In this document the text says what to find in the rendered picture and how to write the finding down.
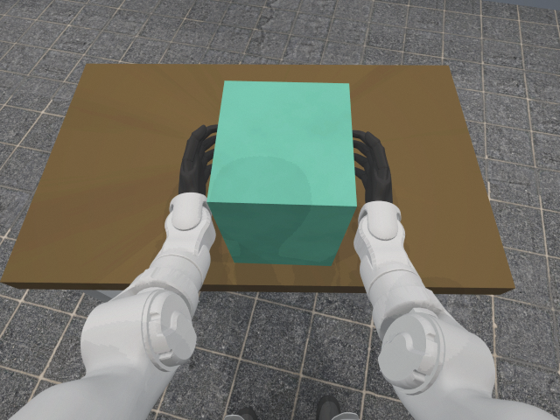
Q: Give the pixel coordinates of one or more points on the robot right hand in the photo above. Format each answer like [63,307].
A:
[376,178]

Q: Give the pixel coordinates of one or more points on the robot right upper arm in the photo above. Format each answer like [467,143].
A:
[442,372]

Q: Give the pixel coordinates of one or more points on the carton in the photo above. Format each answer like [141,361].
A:
[282,185]

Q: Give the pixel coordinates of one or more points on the robot left upper arm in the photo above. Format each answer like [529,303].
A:
[131,348]

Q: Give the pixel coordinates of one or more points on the right robot forearm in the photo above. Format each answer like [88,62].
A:
[392,284]

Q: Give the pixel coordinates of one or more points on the robot left hand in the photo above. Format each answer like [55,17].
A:
[194,171]

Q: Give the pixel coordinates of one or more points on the right robot foot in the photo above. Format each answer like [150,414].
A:
[328,408]

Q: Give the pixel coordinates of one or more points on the table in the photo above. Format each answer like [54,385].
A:
[97,218]

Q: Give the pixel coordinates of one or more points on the left robot forearm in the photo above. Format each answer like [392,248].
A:
[182,263]

